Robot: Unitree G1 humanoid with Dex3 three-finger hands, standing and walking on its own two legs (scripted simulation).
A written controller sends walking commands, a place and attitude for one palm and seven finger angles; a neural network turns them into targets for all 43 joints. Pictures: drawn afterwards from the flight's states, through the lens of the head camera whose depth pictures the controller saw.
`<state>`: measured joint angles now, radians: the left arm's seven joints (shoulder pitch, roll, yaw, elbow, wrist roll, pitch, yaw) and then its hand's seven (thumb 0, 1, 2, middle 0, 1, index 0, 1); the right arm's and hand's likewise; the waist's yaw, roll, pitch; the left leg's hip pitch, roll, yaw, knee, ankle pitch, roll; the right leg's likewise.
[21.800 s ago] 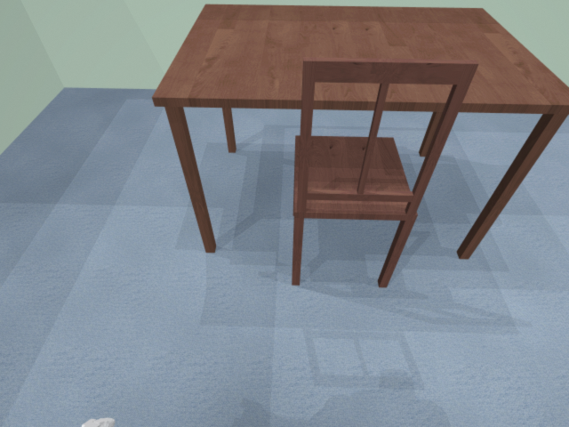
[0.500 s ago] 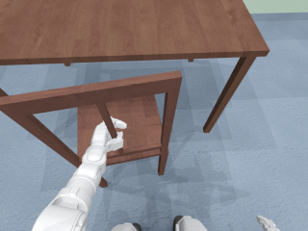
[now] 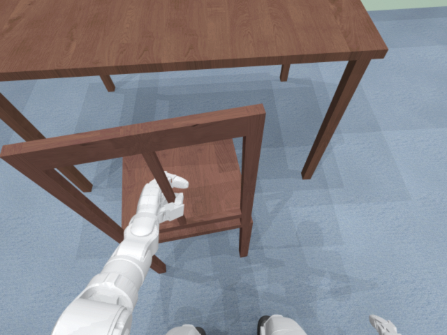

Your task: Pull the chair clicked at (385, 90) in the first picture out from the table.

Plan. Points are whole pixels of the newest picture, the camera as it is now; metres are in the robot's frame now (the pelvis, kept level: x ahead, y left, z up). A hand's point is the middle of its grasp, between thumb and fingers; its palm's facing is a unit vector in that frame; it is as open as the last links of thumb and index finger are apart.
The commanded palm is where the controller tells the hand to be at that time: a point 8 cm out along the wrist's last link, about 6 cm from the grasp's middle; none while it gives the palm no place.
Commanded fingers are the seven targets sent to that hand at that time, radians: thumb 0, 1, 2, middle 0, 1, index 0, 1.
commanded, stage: step backward, pulling the chair out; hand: left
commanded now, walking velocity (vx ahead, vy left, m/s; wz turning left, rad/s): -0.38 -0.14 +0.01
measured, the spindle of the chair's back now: (169, 194) +0.39 +0.11 -0.06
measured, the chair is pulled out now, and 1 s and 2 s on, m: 0.24 0.40 0.53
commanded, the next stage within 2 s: stop walking, hand still on the chair in 1.74 s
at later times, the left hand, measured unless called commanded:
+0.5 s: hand (174, 252) +0.27 +0.09 -0.06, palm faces -0.11 -0.98 -0.19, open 4.9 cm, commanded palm +0.25 +0.15 -0.06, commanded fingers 0.00 0.90 0.90 -0.50 -1.45 -0.50 -1.45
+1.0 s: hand (170, 294) +0.19 +0.09 -0.06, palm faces -0.12 -0.98 -0.19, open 4.9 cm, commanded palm +0.18 +0.15 -0.05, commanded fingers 0.00 0.90 0.90 -0.50 -1.45 -0.50 -1.45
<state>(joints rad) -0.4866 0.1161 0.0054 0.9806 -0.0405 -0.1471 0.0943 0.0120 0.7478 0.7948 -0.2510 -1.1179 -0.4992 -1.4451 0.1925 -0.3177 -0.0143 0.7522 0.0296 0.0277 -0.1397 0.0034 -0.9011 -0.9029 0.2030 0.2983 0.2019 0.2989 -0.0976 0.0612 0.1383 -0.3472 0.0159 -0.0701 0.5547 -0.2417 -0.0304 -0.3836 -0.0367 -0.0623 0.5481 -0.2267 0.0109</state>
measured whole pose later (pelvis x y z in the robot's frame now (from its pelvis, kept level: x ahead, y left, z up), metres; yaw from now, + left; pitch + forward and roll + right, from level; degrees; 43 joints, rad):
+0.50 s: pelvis -0.09 +0.01 +0.00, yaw +1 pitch +4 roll +0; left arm -0.48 0.12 -0.03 0.95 -0.02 -0.15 0.10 0.00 0.74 0.80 -0.23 -1.17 -0.50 -1.45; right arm 0.19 -0.28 0.00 0.74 0.02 0.02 -0.13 0.00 -0.90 -0.90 0.20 0.30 0.20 0.30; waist -0.10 0.05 0.13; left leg -0.32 0.01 -0.04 0.57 -0.28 -0.02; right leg -0.46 -0.05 -0.06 0.53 -0.13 0.01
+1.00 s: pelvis -0.17 +0.01 +0.00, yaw +0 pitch +2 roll +1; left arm -0.51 0.14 -0.05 0.92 -0.03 -0.14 0.10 0.01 0.76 0.79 -0.20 -1.17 -0.50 -1.45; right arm 0.16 -0.26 -0.02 0.70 0.02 0.04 -0.13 0.00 -0.90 -0.90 0.20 0.30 0.20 0.30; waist -0.08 -0.01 0.19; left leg -0.33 0.03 0.00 0.55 -0.24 -0.04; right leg -0.43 -0.05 -0.01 0.56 -0.15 0.02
